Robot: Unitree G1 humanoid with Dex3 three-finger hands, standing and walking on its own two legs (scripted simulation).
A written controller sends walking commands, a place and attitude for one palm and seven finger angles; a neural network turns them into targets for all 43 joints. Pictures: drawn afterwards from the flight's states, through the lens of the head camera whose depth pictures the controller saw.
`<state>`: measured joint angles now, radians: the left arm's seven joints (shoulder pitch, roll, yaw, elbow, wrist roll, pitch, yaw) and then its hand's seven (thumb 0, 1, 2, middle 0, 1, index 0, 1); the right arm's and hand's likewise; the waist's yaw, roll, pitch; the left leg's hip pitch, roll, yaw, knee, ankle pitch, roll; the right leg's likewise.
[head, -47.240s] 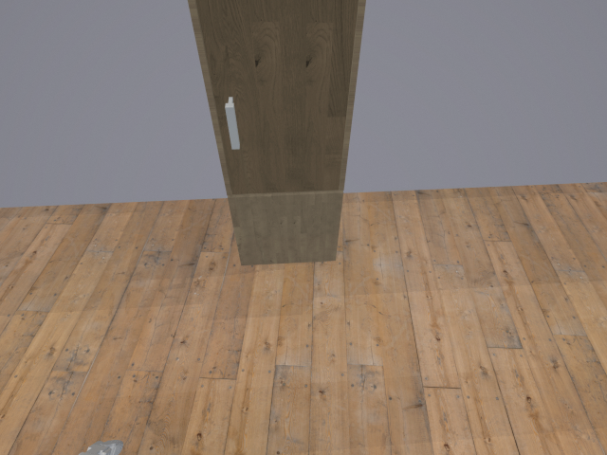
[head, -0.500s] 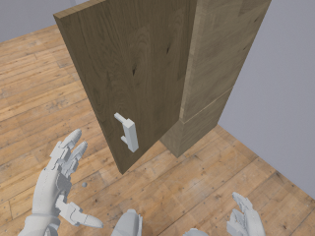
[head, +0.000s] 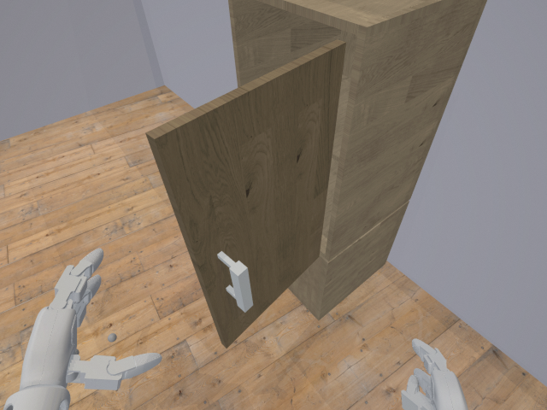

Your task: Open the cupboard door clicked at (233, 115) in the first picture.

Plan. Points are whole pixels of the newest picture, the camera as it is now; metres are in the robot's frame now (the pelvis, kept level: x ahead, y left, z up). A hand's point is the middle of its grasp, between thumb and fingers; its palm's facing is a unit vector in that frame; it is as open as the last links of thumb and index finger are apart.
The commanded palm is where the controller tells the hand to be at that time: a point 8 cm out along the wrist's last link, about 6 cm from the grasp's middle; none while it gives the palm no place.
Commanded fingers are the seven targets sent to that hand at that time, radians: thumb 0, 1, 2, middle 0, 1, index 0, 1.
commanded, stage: draw the hand back to the body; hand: left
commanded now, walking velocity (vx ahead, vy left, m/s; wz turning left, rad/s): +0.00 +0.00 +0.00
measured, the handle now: (234, 281) +0.34 +0.10 -0.04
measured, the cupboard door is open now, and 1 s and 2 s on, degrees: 98 98 98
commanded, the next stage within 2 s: step back with the hand held close in 0.80 s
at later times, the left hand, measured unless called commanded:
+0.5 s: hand (52, 262) +0.22 +0.25 +0.20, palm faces +0.45 -0.78 -0.43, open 8.3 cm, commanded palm +0.17 +0.29 +0.20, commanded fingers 0.00 0.90 0.90 -0.20 -0.30 -0.20 -0.30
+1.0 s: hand (58, 266) +0.22 +0.24 +0.20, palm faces +0.42 -0.79 -0.45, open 7.4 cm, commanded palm +0.16 +0.28 +0.21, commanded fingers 0.00 0.90 0.90 -0.20 -0.30 -0.20 -0.30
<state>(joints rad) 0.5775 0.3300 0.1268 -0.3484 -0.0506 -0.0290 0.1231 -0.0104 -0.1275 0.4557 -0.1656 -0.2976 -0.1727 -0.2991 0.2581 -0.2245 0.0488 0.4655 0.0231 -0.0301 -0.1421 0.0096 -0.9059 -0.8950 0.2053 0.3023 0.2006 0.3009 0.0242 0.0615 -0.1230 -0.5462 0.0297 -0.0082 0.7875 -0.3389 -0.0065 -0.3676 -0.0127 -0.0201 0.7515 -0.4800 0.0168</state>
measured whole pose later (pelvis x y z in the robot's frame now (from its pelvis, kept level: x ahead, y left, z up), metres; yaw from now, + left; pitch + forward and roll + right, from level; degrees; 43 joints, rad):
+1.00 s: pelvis +0.01 -0.02 +0.03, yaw +0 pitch -1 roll +0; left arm 0.47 0.36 0.36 -0.40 -0.06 -0.11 0.10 0.01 0.88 0.89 -0.21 -0.30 -0.21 -0.30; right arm 0.19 -0.23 0.01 0.61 0.00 -0.06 -0.10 0.01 -0.91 -0.89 0.21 0.30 0.20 0.30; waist 0.03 0.07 -0.01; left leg -0.23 0.05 0.00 0.47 -0.22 -0.03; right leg -0.04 0.01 -0.02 0.40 -0.33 0.00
